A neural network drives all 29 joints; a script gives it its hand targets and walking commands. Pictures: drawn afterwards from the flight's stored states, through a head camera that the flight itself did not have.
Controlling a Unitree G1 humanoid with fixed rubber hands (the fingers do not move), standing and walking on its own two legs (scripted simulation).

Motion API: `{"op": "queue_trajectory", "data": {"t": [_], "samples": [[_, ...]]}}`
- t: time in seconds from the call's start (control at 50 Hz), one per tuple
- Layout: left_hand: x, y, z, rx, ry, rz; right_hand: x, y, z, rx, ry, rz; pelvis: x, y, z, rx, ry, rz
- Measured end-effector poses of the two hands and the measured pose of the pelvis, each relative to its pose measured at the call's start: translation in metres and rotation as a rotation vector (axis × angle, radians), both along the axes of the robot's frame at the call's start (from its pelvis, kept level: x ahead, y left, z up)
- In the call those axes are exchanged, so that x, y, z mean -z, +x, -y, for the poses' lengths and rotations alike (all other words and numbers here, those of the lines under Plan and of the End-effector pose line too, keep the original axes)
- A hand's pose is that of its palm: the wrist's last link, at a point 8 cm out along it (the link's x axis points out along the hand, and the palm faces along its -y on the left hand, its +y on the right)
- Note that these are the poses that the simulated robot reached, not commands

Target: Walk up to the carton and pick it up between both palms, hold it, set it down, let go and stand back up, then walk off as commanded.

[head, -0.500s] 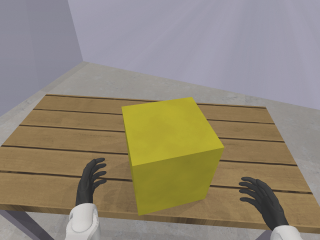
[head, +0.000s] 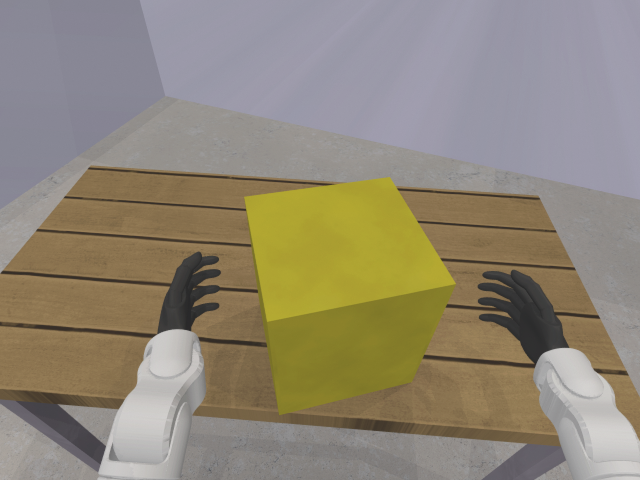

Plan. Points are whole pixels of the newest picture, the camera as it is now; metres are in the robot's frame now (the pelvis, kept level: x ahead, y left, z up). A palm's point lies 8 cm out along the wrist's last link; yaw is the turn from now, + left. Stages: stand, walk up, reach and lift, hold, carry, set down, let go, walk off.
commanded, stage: reach and lift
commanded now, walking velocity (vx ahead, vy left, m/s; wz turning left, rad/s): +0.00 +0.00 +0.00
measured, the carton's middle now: (334, 296) +0.39 +0.01 +0.01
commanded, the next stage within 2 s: none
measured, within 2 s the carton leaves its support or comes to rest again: neither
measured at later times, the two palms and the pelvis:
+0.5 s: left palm (167, 255) +0.33 +0.20 +0.15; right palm (516, 248) +0.38 -0.20 +0.14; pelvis -0.01 +0.00 +0.00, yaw +0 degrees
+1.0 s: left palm (173, 233) +0.36 +0.20 +0.15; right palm (489, 222) +0.43 -0.18 +0.14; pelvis +0.00 +0.00 +0.00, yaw +0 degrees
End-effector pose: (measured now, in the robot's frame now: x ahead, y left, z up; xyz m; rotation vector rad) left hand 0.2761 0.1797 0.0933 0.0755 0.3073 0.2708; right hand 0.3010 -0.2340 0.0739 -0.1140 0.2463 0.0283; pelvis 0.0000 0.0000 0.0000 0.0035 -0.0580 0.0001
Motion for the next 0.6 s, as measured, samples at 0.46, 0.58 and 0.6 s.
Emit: {"op": "queue_trajectory", "data": {"t": [0.46,0.58,0.6], "samples": [[-0.051,0.044,-0.013,-0.035,0.024,0.033,-0.062,0.073,-0.026,-0.074,-0.004,0.034,0.000,-0.008,0.002,0.002,-0.002,-0.004],[-0.066,0.059,-0.020,-0.041,0.052,0.058,-0.073,0.092,-0.038,-0.104,-0.008,0.041,0.000,-0.007,0.002,0.002,-0.002,-0.016],[-0.067,0.062,-0.021,-0.041,0.053,0.057,-0.073,0.095,-0.040,-0.108,-0.008,0.037,0.000,-0.006,0.001,0.002,-0.002,-0.018]]}}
